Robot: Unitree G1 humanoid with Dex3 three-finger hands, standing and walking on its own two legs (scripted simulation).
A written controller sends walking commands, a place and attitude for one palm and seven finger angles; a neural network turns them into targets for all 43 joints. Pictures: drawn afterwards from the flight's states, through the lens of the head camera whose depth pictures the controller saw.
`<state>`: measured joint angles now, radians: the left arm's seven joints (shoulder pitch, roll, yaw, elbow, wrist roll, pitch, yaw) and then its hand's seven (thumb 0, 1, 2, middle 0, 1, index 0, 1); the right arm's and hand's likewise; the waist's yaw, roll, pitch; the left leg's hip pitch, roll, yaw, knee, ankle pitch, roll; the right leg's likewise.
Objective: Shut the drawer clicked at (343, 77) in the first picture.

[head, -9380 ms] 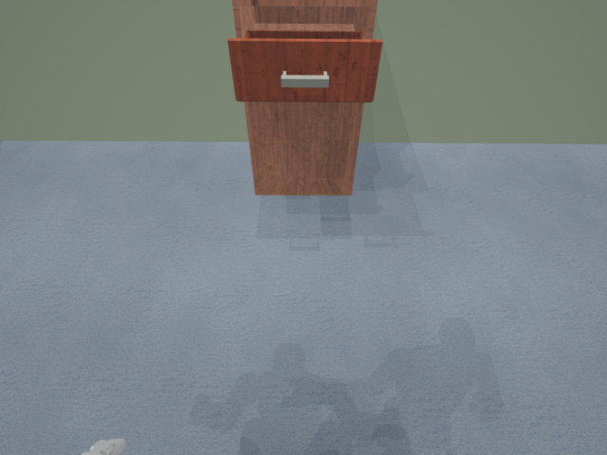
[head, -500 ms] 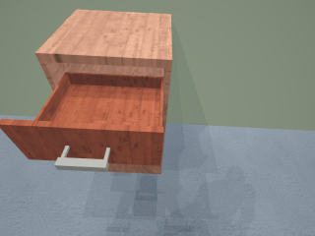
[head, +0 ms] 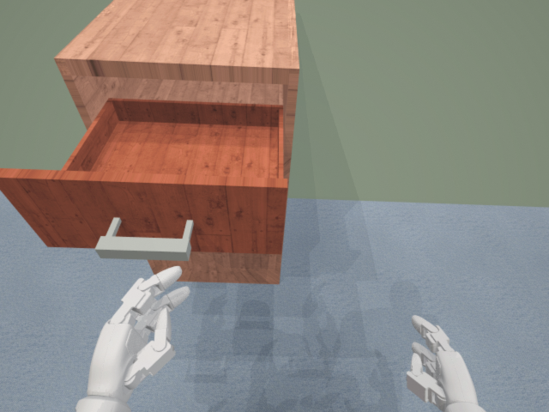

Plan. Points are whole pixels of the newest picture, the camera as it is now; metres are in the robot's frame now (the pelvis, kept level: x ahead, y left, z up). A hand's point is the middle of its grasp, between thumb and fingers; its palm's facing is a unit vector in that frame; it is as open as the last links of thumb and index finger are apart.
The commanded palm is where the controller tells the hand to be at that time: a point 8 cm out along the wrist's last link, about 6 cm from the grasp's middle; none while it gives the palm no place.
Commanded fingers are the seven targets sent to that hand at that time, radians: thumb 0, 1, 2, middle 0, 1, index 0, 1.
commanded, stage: raise the hand and make a fist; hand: left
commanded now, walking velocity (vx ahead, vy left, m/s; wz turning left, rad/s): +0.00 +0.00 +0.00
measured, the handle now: (148, 236) +0.37 +0.22 +0.03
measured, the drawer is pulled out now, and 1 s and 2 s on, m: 0.30 0.30 0.30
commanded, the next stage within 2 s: bring the fist close to the handle in 1.56 s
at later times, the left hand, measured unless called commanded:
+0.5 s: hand (145, 338) +0.21 +0.17 +0.05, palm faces +0.07 -1.00 -0.02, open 3.8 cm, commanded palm +0.15 +0.23 +0.06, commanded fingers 0.00 0.90 0.90 -1.06 -1.23 -1.06 -1.23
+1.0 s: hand (118, 328) +0.20 +0.18 +0.11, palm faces +0.04 -1.00 -0.05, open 3.2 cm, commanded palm +0.15 +0.24 +0.12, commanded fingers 0.00 0.90 0.90 -1.40 -1.60 -1.40 -1.60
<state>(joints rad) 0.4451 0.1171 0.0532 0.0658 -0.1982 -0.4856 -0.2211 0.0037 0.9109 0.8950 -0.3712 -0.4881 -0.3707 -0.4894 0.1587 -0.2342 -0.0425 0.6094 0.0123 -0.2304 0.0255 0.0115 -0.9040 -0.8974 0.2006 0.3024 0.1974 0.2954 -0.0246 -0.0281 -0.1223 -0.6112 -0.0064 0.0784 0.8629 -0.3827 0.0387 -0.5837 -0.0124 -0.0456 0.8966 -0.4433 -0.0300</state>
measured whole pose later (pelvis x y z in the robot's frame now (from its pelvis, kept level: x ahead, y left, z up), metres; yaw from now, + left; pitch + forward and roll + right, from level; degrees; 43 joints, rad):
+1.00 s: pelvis +0.02 +0.01 +0.01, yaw +3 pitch +5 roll -2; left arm 0.56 0.20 0.09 -0.33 -0.24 -0.18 -0.21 0.02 0.90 0.90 -1.34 -1.54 -1.34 -1.54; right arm 0.20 -0.21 0.05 0.51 0.05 -0.25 -0.03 0.01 -0.90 -0.90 0.20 0.30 0.20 0.30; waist 0.03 0.05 -0.12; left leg -0.52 -0.02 0.02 0.85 -0.42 0.05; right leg -0.44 -0.01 -0.09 0.80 -0.45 -0.01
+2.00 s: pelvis +0.02 -0.02 +0.01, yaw +3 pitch +4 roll -1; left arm 0.43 0.23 0.18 -0.11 -0.28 -0.24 -0.27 0.02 0.90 0.90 -1.40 -1.60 -1.40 -1.60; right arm 0.23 -0.27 0.03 0.61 0.05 -0.30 -0.05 0.01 -0.90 -0.90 0.20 0.30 0.20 0.30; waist 0.01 0.05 -0.06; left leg -0.49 0.01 -0.01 0.79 -0.37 0.01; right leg -0.41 0.02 -0.11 0.76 -0.43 -0.05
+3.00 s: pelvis +0.00 +0.01 -0.02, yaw +2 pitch +12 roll -2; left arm 0.22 0.21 0.10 0.08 -0.22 -0.34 -0.16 0.02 0.90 0.90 -1.40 -1.60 -1.40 -1.60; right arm 0.24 -0.25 0.04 0.54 0.03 -0.14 -0.02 0.01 -0.90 -0.90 0.20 0.30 0.20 0.30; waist -0.02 0.05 -0.12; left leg -0.79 0.00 0.03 1.02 -0.45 0.04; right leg -0.72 0.00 -0.09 1.00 -0.50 -0.03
